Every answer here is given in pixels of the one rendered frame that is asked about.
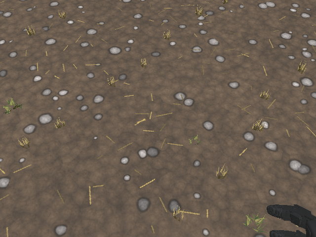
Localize right robot hand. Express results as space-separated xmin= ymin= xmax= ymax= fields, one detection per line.
xmin=267 ymin=204 xmax=316 ymax=237

